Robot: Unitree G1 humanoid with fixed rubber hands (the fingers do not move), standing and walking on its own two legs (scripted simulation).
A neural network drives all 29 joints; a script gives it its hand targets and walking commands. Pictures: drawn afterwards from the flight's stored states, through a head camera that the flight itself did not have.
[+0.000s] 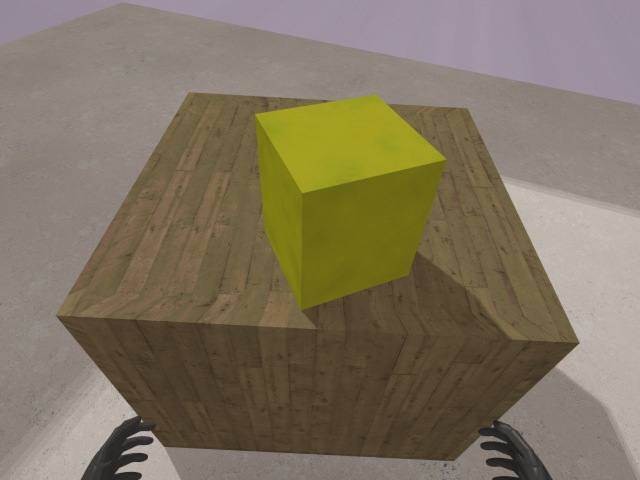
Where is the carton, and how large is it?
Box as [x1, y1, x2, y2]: [255, 95, 446, 309]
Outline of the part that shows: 376,95 255,114 264,227 300,309 408,274 446,159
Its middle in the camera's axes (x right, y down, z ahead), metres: +0.03 -0.06 +0.64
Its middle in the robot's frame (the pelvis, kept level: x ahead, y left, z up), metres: +0.53 -0.04 +0.06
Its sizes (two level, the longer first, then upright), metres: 0.210 0.200 0.250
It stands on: a pedestal, 0.69 m high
